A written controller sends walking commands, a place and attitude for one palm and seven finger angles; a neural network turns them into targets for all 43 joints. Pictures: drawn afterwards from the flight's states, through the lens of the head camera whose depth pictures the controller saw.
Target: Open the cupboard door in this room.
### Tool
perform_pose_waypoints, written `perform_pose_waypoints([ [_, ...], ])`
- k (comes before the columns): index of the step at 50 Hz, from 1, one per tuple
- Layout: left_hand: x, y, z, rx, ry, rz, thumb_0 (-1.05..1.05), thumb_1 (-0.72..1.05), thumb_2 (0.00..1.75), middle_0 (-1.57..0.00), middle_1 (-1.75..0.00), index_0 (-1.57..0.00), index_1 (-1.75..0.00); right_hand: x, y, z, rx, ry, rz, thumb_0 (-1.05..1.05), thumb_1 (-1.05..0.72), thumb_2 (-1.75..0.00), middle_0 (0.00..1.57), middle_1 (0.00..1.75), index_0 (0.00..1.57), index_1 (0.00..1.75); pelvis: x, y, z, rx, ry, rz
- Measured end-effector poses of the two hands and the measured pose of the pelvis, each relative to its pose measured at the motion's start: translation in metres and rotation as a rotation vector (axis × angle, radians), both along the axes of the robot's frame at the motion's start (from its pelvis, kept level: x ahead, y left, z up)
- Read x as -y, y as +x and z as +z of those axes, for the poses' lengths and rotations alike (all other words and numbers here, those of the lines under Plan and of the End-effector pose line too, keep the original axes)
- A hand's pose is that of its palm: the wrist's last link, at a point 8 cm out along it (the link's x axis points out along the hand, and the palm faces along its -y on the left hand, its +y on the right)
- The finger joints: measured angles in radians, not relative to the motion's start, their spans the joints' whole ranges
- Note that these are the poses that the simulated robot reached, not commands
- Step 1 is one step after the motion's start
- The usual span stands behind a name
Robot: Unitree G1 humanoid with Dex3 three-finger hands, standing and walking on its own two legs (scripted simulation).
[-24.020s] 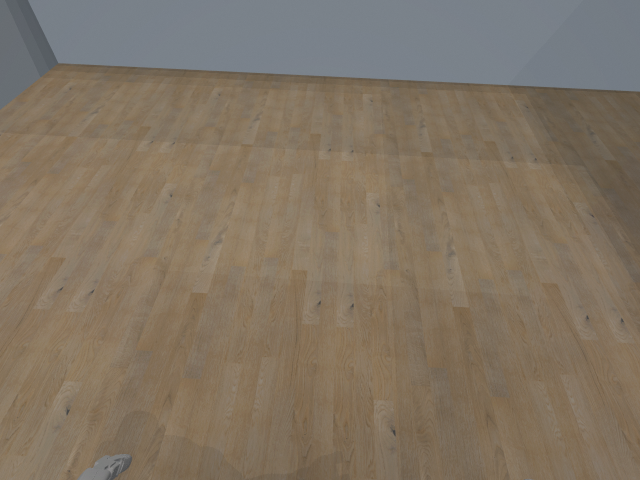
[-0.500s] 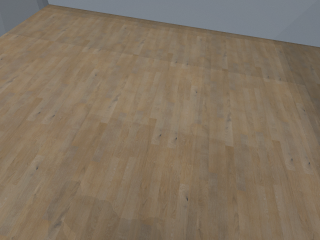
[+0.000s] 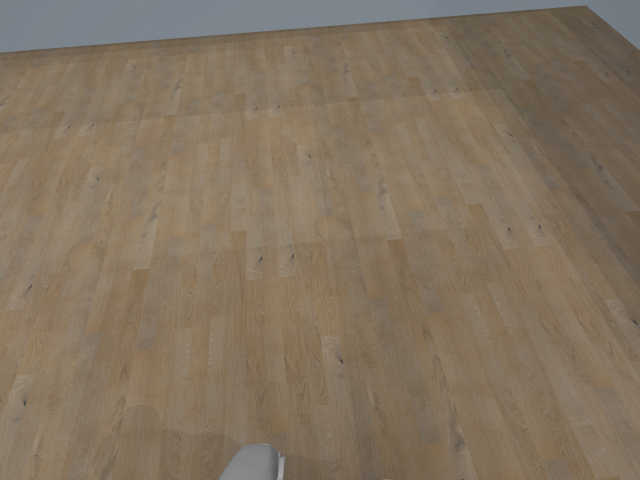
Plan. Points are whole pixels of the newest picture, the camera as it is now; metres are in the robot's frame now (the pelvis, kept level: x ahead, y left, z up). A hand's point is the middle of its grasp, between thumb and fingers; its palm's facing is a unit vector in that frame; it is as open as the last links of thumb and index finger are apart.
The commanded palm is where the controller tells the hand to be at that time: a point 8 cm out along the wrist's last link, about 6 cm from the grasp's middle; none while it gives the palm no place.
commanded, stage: turn or walk to find it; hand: left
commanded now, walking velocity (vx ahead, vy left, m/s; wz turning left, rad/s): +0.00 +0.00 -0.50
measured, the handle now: out of the picture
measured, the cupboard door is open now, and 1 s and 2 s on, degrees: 0 0 0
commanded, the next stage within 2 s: none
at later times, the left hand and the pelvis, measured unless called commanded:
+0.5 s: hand out of the picture +0.11 +0.24 -0.16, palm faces -0.22 -0.95 -0.23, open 7.4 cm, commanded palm none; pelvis -0.02 +0.05 +0.00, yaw -16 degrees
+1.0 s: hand out of the picture +0.12 +0.13 -0.15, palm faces -0.45 -0.85 -0.26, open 7.4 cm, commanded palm none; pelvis -0.04 -0.01 +0.00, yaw -30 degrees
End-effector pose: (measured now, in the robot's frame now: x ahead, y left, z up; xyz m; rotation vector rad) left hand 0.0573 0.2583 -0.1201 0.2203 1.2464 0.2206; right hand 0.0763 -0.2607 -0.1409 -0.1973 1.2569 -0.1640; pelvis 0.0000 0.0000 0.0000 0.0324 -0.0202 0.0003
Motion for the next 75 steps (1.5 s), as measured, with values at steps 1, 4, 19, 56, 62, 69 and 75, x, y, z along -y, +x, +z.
perform_pose_waypoints([
  [1,0.001,0.003,-0.001,0.004,-0.006,-0.013,0.00,0.91,0.90,-0.20,-0.30,-0.20,-0.30,0.001,-0.004,0.002,0.002,-0.006,-0.010,0.01,-0.91,-0.90,0.20,0.30,0.20,0.29,-0.001,-0.001,0.000,-0.002,-0.002,-0.009],
  [4,0.001,0.010,-0.004,0.014,-0.025,-0.051,0.00,0.91,0.90,-0.20,-0.30,-0.20,-0.30,0.001,-0.015,0.007,0.008,-0.024,-0.036,0.01,-0.91,-0.90,0.20,0.30,0.20,0.29,-0.006,-0.003,0.001,-0.009,-0.009,-0.038],
  [19,-0.036,0.043,-0.015,-0.002,-0.075,-0.197,0.00,0.91,0.90,-0.20,-0.30,-0.20,-0.30,-0.060,-0.087,0.025,0.009,-0.046,-0.183,0.01,-0.90,-0.90,0.20,0.30,0.20,0.30,-0.049,-0.016,0.005,-0.021,-0.056,-0.197],
  [56,0.064,0.071,-0.008,-0.052,-0.033,-0.551,0.00,0.90,0.90,-0.20,-0.30,-0.20,-0.30,0.009,-0.161,0.015,0.075,-0.048,-0.531,0.01,-0.91,-0.90,0.20,0.30,0.20,0.29,-0.005,-0.038,0.002,-0.043,-0.008,-0.575],
  [62,0.037,0.084,-0.029,-0.096,-0.038,-0.574,0.00,0.90,0.90,-0.20,-0.30,-0.20,-0.30,-0.014,-0.149,0.023,0.131,-0.096,-0.558,0.01,-0.90,-0.90,0.20,0.30,0.20,0.30,-0.027,-0.029,-0.006,-0.057,-0.027,-0.630],
  [69,0.035,0.117,-0.022,-0.096,-0.040,-0.666,0.00,0.91,0.90,-0.20,-0.30,-0.20,-0.30,-0.054,-0.176,0.031,0.092,-0.082,-0.638,0.01,-0.90,-0.90,0.21,0.30,0.20,0.30,-0.040,-0.022,0.003,-0.043,-0.048,-0.721],
  [75,0.059,0.143,-0.016,-0.070,-0.033,-0.762,0.00,0.91,0.90,-0.20,-0.30,-0.19,-0.30,-0.081,-0.215,0.024,0.051,-0.043,-0.760,0.01,-0.90,-0.90,0.21,0.30,0.20,0.30,-0.039,-0.023,0.004,-0.042,-0.044,-0.796],
])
